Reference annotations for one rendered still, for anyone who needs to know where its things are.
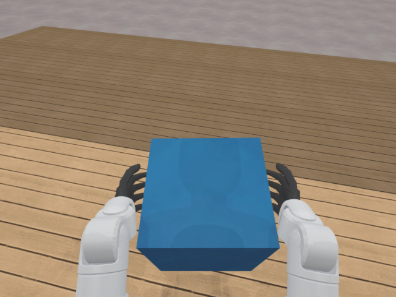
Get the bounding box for right robot hand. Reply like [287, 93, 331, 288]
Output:
[266, 163, 300, 215]

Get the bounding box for carton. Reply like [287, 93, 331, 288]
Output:
[136, 138, 280, 271]

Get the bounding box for left robot hand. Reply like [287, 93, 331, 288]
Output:
[115, 164, 147, 212]

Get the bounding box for right robot forearm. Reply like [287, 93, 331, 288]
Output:
[278, 199, 339, 297]

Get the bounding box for left robot forearm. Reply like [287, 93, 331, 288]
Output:
[75, 196, 137, 297]

